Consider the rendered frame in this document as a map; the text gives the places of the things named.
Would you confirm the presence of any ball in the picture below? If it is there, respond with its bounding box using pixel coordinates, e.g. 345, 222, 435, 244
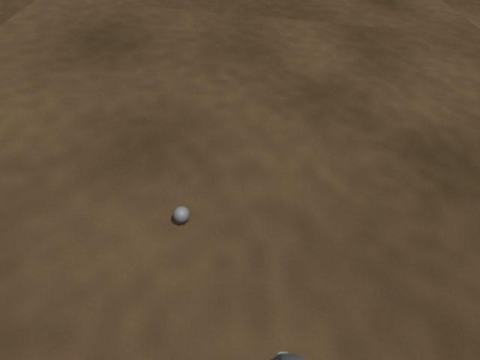
172, 206, 190, 223

